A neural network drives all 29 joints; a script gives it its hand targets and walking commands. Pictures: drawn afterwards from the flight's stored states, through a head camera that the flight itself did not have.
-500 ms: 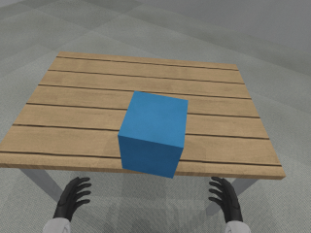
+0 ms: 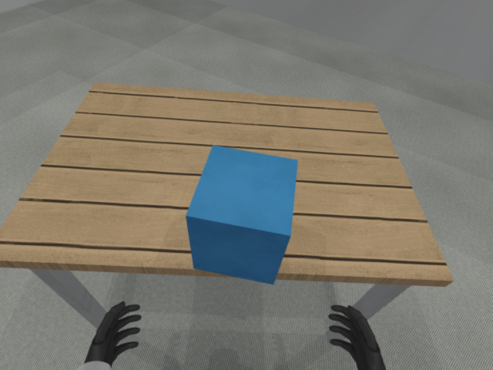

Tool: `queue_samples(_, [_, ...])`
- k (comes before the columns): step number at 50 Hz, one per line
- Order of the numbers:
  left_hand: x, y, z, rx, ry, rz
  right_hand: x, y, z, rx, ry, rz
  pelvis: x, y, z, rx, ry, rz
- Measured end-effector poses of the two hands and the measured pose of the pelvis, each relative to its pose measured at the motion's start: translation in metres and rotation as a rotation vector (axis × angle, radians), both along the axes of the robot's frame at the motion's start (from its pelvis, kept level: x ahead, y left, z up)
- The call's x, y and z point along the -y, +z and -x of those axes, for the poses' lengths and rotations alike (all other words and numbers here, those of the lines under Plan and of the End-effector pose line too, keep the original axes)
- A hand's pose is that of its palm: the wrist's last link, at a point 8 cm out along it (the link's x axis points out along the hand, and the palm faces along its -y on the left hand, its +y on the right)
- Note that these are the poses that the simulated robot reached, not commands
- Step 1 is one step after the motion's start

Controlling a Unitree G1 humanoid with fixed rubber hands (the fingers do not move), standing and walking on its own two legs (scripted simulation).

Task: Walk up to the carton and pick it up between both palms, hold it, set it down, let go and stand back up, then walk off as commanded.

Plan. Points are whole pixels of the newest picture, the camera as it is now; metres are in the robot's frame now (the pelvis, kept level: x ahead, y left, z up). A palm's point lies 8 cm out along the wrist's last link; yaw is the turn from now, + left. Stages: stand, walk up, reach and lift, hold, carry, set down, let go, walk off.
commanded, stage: set down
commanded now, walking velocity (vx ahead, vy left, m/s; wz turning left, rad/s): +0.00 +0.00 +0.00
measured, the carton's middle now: (243, 216) +0.40 -0.01 -0.01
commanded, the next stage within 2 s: let go in 0.70 s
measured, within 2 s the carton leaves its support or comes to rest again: neither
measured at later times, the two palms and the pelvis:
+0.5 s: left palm (105, 360) +0.18 +0.22 -0.07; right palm (369, 362) +0.15 -0.20 -0.07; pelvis +0.01 +0.00 +0.00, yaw +0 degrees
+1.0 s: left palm (104, 367) +0.17 +0.22 -0.08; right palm (367, 360) +0.15 -0.20 -0.08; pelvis +0.01 +0.00 +0.00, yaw +0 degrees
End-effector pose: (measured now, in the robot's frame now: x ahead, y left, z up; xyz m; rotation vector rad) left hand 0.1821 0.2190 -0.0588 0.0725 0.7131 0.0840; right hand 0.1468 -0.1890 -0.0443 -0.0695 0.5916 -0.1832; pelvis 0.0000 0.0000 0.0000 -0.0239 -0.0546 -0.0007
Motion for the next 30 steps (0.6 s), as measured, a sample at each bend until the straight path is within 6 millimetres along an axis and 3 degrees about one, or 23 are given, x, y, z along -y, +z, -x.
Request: queue_samples(30, [-0.001, -0.018, 0.004, -0.102, -0.002, -0.050, 0.013, -0.026, -0.002, -0.081, 0.062, -0.001, 0.003, -0.001, -0.014, -0.013, 0.000, -0.004])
